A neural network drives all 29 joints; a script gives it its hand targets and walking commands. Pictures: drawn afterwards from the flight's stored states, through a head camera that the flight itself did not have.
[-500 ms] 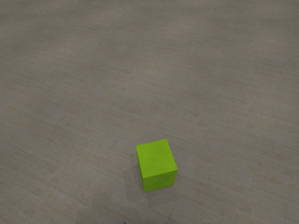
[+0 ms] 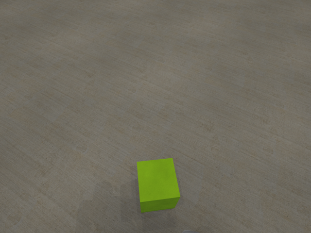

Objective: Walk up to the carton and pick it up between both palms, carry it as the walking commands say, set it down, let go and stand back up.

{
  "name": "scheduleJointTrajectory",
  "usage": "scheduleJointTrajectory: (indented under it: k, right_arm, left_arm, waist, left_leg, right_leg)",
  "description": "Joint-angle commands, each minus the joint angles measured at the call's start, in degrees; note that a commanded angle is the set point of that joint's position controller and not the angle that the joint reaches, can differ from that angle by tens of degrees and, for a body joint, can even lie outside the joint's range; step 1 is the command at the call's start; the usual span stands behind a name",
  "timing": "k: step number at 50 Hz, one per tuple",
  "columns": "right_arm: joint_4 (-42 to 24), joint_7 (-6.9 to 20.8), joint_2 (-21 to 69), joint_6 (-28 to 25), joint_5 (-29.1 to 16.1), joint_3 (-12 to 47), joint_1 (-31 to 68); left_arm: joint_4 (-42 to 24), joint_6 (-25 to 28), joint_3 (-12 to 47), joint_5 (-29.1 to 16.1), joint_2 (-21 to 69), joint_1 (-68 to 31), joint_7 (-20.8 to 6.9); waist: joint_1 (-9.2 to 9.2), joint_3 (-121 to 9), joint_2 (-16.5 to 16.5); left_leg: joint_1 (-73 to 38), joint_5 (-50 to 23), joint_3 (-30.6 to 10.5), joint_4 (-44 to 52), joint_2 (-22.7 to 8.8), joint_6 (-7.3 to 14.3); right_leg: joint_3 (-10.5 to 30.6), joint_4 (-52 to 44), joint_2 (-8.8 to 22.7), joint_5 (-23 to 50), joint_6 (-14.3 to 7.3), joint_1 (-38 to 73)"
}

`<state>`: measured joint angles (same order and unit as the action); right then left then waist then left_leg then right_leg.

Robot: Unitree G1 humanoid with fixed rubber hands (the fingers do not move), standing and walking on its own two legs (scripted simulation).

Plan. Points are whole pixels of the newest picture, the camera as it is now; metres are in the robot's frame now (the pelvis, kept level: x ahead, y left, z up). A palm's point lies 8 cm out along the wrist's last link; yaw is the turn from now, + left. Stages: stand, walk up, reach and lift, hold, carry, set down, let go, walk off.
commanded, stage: walk up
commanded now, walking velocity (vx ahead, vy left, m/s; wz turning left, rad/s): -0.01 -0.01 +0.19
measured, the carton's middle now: (156, 186) +0.43 -0.02 -0.63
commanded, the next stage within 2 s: none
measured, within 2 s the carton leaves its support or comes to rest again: neither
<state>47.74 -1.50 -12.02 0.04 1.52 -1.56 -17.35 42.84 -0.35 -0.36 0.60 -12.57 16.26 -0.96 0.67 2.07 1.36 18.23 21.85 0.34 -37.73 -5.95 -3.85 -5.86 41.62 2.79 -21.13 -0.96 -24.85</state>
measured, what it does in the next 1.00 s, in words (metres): steps on the spot: right foot, then left foot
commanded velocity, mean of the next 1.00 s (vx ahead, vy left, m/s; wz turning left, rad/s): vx -0.03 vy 0.00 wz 0.07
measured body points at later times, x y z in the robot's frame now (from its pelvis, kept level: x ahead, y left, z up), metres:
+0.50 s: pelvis -0.01 -0.02 +0.00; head +0.01 +0.01 +0.45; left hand +0.05 +0.22 -0.14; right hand +0.13 -0.25 -0.11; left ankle -0.01 +0.10 -0.72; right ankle +0.00 -0.13 -0.70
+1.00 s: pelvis -0.02 -0.04 +0.01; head -0.01 -0.04 +0.46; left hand +0.05 +0.21 -0.12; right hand +0.11 -0.26 -0.12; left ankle -0.01 +0.10 -0.72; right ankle -0.02 -0.13 -0.72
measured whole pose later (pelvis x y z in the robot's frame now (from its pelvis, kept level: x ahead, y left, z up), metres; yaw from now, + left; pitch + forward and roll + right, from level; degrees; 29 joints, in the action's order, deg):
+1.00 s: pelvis -0.02 -0.04 +0.01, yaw +5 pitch -1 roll +1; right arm 47.7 0.2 -11.2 3.1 0.9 -1.6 -10.7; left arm 42.9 -1.4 -0.4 0.6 -12.0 16.2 0.4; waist 0.6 1.3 0.9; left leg 15.3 15.9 0.6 -32.3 -0.5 -1.4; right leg -6.0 35.3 2.8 -20.5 -1.3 -13.9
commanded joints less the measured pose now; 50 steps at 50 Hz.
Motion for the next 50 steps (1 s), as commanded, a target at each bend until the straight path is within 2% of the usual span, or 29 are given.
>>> scheduleJointTrajectory:
  k: [1, 2, 3, 4, 5, 7, 8, 9, 11, 13, 14, 16, 17, 18, 19, 20, 21, 23, 24, 25, 29, 31, 33, 38, 41, 43, 46, 48, 50]
  right_arm:
    - [-4.17, 0.09, -4.59, 0.05, -0.17, -1.93, 2.87]
    - [-5.55, 0.06, -2.22, 1.24, -1.3, -1.5, 2.9]
    - [-5.5, 0.18, -3.6, 2.78, -1.81, -2.32, 3.01]
    - [-6.25, 0.35, -4.46, 2.92, -1.29, -2.41, 4.69]
    - [-5.69, 0.22, -5.41, 3.28, -1.16, -2.68, 6.41]
    - [-3.58, 1.04, -5.53, 3.8, -0.31, -2.16, 5.45]
    - [-3.64, 1.22, -6.44, 4.4, -0.84, -2.16, 5.64]
    - [-3.66, 0.98, -5.9, 4.44, -0.98, -1.86, 5.94]
    - [-3.78, 0.67, -5.33, 4.17, -1.07, -1.78, 7.92]
    - [-4.59, 1.44, -3.74, 4.18, -1.67, -0.73, 11.32]
    - [-3.98, 1.46, -3.41, 3.93, -1.74, -0.35, 10.89]
    - [-1.87, 1.69, -1.75, 3.32, -1.6, 1.14, 6.93]
    - [-0.82, 1.55, -1.96, 2.63, -1.06, 1.68, 4.88]
    - [-0.64, 1.27, -5.67, 2.03, -0.1, -0.25, 1.73]
    - [-2.0, 1.26, -11.93, 1.83, 0.22, -1.61, 5.21]
    - [-1.69, 1.13, -10.97, 1.72, 0.56, -1.78, 4.99]
    - [-2.27, 0.64, -11.32, 1.72, 0.64, -1.81, 4.75]
    - [-3.23, 0.38, -9.53, 2.08, 0.23, -1.38, 8.59]
    - [-2.78, 0.15, -7.28, 1.71, 0.95, -0.69, 7.87]
    - [-2.58, 0.13, -7.73, 1.54, 1.26, -0.65, 9.48]
    - [-3.26, 0.89, -5.61, 1.57, -0.63, -0.21, 9.96]
    - [-2.72, 1.23, -2.43, 1.43, -1.6, 0.57, 8.62]
    - [-1.43, 1.71, -2.05, 1.68, -1.88, 0.9, 6.95]
    - [-1.81, 1.79, -3.26, 1.12, -1.63, 0.97, 6.2]
    - [-2.08, 1.81, -4.14, 1.36, -1.3, 0.93, 6.23]
    - [-3.78, 1.78, -5.44, 1.14, -0.24, -0.58, 5.86]
    - [-4.3, 1.95, -5.82, 1.37, 0.11, -0.75, 7.02]
    - [-4.47, 2.22, -4.56, 1.72, 0.06, -0.67, 5.97]
    - [-3.84, 2.36, -3.56, 1.45, 0.16, 0.04, 5.94]
  left_arm:
    - [-0.49, 2.13, -4.39, 0.17, -9.93, 8.53, 1.4]
    - [0.33, 1.67, -5.45, -0.14, -14.76, 12.46, 1.66]
    - [0.63, 1.18, -5.12, -0.37, -13.75, 11.91, 1.91]
    - [0.31, 0.96, -4.97, -0.06, -12.81, 9.96, 2.38]
    - [-1.08, 0.86, -4.61, -0.2, -10.78, 5.02, 2.71]
    - [-1.39, 0.7, -3.9, 0.65, -8.84, 2.47, 2.53]
    - [-2.86, 0.4, -4.01, 0.41, -9.55, 1.56, 2.74]
    - [-2.78, 0.36, -4.5, 0.4, -10.14, 1.38, 2.56]
    - [-2.16, 0.52, -4.16, 0.39, -9.81, 3.05, 2.93]
    - [-0.39, 0.21, -4.69, 0.64, -9.97, 5.36, 2.72]
    - [-0.58, -0.27, -5.0, 0.64, -10.67, 4.73, 2.47]
    - [0.44, -0.71, -4.49, -0.16, -9.51, 3.32, 2.02]
    - [0.63, -1.13, -3.79, -0.75, -8.35, 2.51, 1.71]
    - [-0.21, -1.12, -3.01, -0.76, -7.24, 0.97, 1.76]
    - [-1.68, -1.29, -2.59, -1.1, -5.73, 1.93, 1.78]
    - [-0.9, -2.42, -2.65, -1.04, -3.42, 2.34, 2.03]
    - [-1.36, -3.13, -3.2, -1.54, -5.63, 0.46, 2.1]
    - [-1.99, -3.2, -3.71, -1.22, -4.46, -2.65, 2.12]
    - [-0.98, -2.8, -3.21, -0.47, -3.25, 0.04, 1.98]
    - [-1.19, -2.76, -1.95, -0.36, -2.14, -0.28, 1.3]
    - [1.37, -1.33, -2.09, -0.13, -2.72, 5.75, 1.66]
    - [1.3, -0.15, -2.31, -0.51, -5.51, 4.41, 1.6]
    - [0.75, 0.27, -2.41, -0.67, -5.98, 2.21, 1.6]
    - [0.35, 0.83, -2.08, -0.5, -4.81, 2.89, 2.12]
    - [0.2, 0.24, -2.05, -0.52, -4.98, 2.63, 1.77]
    - [0.15, -0.2, -2.67, -0.19, -6.31, 1.13, 1.95]
    - [-0.61, -0.57, -3.07, 0.38, -8.5, 1.65, 2.3]
    - [-0.85, -0.45, -3.23, 0.08, -8.61, 2.22, 2.25]
    - [0.08, -0.71, -3.2, 0.02, -8.41, 1.75, 1.98]
  waist:
    - [2.96, -13.54, 1.72]
    - [3.67, -12.63, 17.03]
    - [2.91, -8.47, 15.1]
    - [3.24, -5.2, 12.88]
    - [1.98, -2.36, 10.17]
    - [0.5, -4.12, 9.28]
    - [0.16, -2.11, 5.37]
    - [0.54, -3.44, 9.33]
    - [1.46, -5.56, 7.26]
    - [3.09, -4.69, 9.18]
    - [2.76, -6.43, 12.1]
    - [0.16, -7.23, 11.54]
    - [-0.91, -7.1, 9.32]
    - [-2.05, -7.57, 5.25]
    - [-0.68, -4.4, -8.49]
    - [-0.22, -2.6, -15.21]
    - [-1.71, -1.09, -17.8]
    - [-0.8, -2.78, -13.13]
    - [-0.55, -6.7, -10.77]
    - [-0.34, -3.9, -17.16]
    - [1.77, -2.1, -10.45]
    - [0.16, -4.1, 2.04]
    - [-0.63, -2.62, 3.39]
    - [-0.22, -3.87, 2.99]
    - [-0.23, 0.44, -1.59]
    - [-0.5, 0.65, 3.71]
    - [-0.41, 2.71, 2.36]
    - [-0.62, 0.3, 5.12]
    - [-0.58, 1.21, 4.93]
  left_leg:
    - [5.71, -10.77, 1.11, -5.1, 4.06, 2.78]
    - [12.01, 15.38, 0.16, -19.77, 7.66, 1.58]
    - [12.07, 18.86, -4.44, -25.55, 6.2, 1.19]
    - [15.38, 16.77, -3.75, -30.7, 5.51, 1.09]
    - [14.89, 13.61, -3.37, -31.57, 3.97, 1.21]
    - [9.39, 6.24, -2.1, -32.25, 4.59, 0.64]
    - [10.53, 6.16, -2.55, -30.68, 4.83, 0.16]
    - [10.4, 7.81, -2.39, -26.66, 4.63, -0.25]
    - [9.81, 10.59, -2.23, -23.05, 4.54, 0.69]
    - [10.14, 11.25, -1.64, -11.67, 4.17, 0.77]
    - [6.83, 10.78, -0.21, -6.97, 5.29, 1.4]
    - [-4.01, 0.73, 1.8, 5.79, 5.92, 2.27]
    - [-8.63, -9.72, 2.74, 14.08, 5.63, 3.22]
    - [-10.64, -17.11, -0.96, 14.28, 0.55, 3.8]
    - [-7.77, -39.89, -9.03, 12.22, -9.02, 7.12]
    - [-2.9, -42.73, -13.45, 15.72, -14.34, 12.71]
    - [-1.73, -47.21, -15.86, 15.99, -15.97, 15.62]
    - [-0.35, -41.5, -13.46, 16.19, -13.74, 16.28]
    - [-3.0, -25.3, -11.14, 17.92, -8.91, 13.18]
    - [-3.77, -20.01, -10.5, 18.67, -7.21, 12.1]
    - [-2.25, -11.87, -7.09, 16.51, -2.16, 8.54]
    - [-4.52, -11.97, -1.87, 11.02, 4.32, 6.05]
    - [-5.07, -10.14, -0.96, 12.36, 4.92, 4.9]
    - [-7.44, -13.1, -1.07, 13.11, 2.84, 5.35]
    - [-5.63, -12.18, -0.55, 13.98, 2.78, 4.8]
    - [-1.37, -12.59, -1.86, 11.17, 2.63, 4.81]
    - [2.69, -10.81, -1.17, 7.24, 5.22, 4.17]
    - [2.73, -8.51, 0.74, 4.6, 6.18, 4.09]
    - [2.36, -6.21, -0.15, 5.79, 5.93, 4.63]
  right_leg:
    - [9.79, -16.57, 12.92, 40.56, 0.43, 25.93]
    - [21.47, -19.3, 26.32, 54.4, -5.21, 25.06]
    - [21.06, -18.45, 26.55, 62.26, -8.18, 20.65]
    - [17.78, -17.66, 25.09, 59.89, -10.66, 20.58]
    - [14.05, -17.74, 22.37, 60.1, -10.99, 16.88]
    - [9.93, -21.74, 16.74, 37.93, -7.77, 11.3]
    - [10.99, -20.94, 18.34, 42.01, -7.87, 12.03]
    - [10.2, -19.19, 17.45, 43.36, -7.84, 14.41]
    - [10.61, -15.55, 18.35, 53.5, -9.44, 17.78]
    - [12.19, -16.26, 17.42, 50.44, -8.98, 20.67]
    - [12.08, -16.0, 17.86, 47.12, -8.95, 20.49]
    - [10.18, -16.66, 14.26, 36.64, -7.58, 13.67]
    - [8.9, -16.5, 11.71, 26.31, -4.78, 10.35]
    - [5.79, -10.9, 9.22, 21.26, -2.77, 8.35]
    - [1.11, -0.94, 4.57, 16.48, 0.63, 4.1]
    - [1.86, 2.04, -0.5, -8.23, 1.28, 5.12]
    - [4.22, 10.76, -1.42, -14.4, 1.73, 2.85]
    - [7.13, 15.21, -0.9, -14.66, 0.84, 3.83]
    - [5.27, 7.47, -0.71, -11.09, 0.87, 6.43]
    - [4.29, 1.53, -0.73, -8.93, 1.05, 6.07]
    - [3.41, -16.74, 1.12, 8.93, 0.86, 15.05]
    - [10.46, -22.94, 6.97, 19.46, -1.37, 15.54]
    - [11.89, -23.15, 8.77, 17.81, -2.8, 13.85]
    - [9.71, -23.21, 6.87, 13.48, -1.38, 12.98]
    - [9.29, -23.32, 6.45, 8.2, -0.93, 10.66]
    - [6.32, -22.03, 6.25, 1.16, -0.96, 10.98]
    - [8.73, -24.82, 8.83, -4.38, -1.56, 10.21]
    - [10.47, -24.56, 12.2, -2.56, -2.94, 11.21]
    - [10.48, -24.22, 10.9, -10.61, -3.38, 10.47]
